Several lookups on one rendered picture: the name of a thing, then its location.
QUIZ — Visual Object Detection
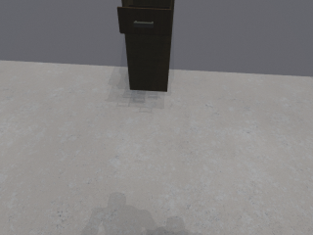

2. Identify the cabinet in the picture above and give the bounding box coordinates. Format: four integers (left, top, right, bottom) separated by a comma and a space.
121, 0, 175, 92

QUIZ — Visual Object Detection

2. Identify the drawer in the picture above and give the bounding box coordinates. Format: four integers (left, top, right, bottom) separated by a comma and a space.
117, 4, 171, 36

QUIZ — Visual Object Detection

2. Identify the handle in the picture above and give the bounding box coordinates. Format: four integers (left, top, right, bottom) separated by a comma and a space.
133, 21, 154, 28

